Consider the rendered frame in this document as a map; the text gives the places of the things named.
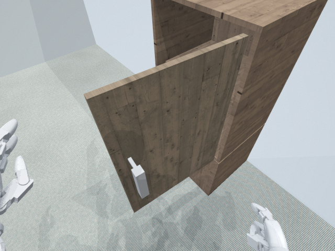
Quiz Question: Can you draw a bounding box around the handle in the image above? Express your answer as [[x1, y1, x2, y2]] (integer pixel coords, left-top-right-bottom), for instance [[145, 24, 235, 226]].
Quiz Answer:
[[128, 157, 149, 199]]

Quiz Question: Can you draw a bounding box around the cupboard door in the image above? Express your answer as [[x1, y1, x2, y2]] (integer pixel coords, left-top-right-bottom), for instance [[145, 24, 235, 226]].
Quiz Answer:
[[84, 33, 249, 213]]

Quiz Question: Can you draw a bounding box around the robot right hand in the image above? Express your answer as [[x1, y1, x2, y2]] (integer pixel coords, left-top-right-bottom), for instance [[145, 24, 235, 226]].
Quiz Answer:
[[247, 203, 288, 251]]

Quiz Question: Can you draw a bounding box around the robot left hand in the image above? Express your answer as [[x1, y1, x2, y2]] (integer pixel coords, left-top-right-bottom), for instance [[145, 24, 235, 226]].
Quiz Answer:
[[0, 119, 34, 215]]

